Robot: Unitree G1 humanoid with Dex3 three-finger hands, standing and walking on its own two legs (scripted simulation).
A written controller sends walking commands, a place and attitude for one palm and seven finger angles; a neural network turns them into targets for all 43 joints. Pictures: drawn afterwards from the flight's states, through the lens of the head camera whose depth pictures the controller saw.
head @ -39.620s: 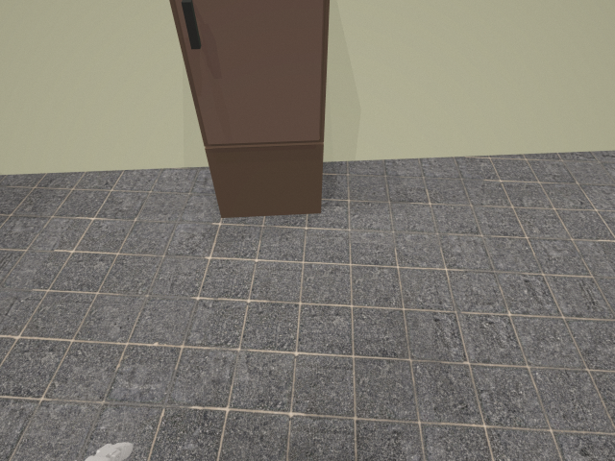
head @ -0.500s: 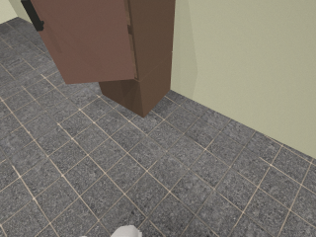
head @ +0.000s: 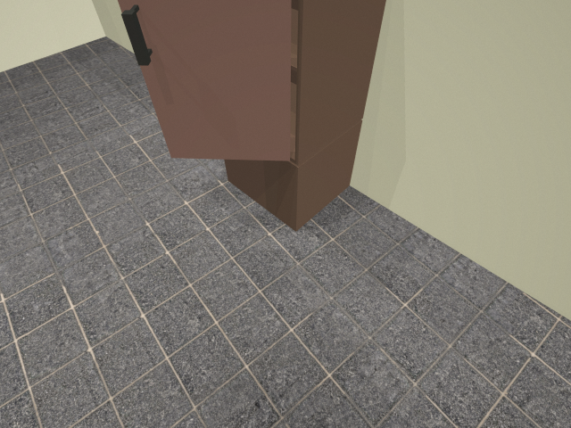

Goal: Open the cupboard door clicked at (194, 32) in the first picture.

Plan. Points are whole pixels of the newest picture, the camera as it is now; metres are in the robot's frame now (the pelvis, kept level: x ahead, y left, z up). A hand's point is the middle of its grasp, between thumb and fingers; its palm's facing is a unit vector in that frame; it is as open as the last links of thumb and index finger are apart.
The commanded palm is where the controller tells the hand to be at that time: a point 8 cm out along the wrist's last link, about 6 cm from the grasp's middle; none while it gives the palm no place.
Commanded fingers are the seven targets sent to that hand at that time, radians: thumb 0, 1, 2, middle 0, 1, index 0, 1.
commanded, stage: take the last steps up to it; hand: left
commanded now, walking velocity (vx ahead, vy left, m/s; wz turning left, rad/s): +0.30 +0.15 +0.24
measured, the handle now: (139, 35) +0.96 +0.43 +0.09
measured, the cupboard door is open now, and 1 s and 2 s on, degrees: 41 41 41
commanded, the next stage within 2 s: come to a stop and stand still in 1.04 s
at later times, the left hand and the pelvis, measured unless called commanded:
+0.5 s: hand out of the picture +0.05 +0.26 -0.19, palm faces +0.23 -0.96 -0.18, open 7.4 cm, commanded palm none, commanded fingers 0.00 0.90 0.90 -0.20 -0.30 -0.20 -0.30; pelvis +0.14 +0.09 -0.02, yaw +7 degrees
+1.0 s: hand (141, 295) +0.37 +0.31 -0.15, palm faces +0.15 -0.97 -0.21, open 7.2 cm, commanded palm none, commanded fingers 0.00 0.90 0.90 -0.20 -0.30 -0.20 -0.30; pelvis +0.31 +0.12 +0.00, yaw +5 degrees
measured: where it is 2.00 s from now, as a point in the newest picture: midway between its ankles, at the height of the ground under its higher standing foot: (254, 384)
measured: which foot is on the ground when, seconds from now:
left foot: down 0.00-0.02, up 0.04-0.40, down 0.42-0.84, up 0.86-1.00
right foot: up 0.00-0.00, down 0.02-0.42, up 0.44-0.82, down 0.84-1.00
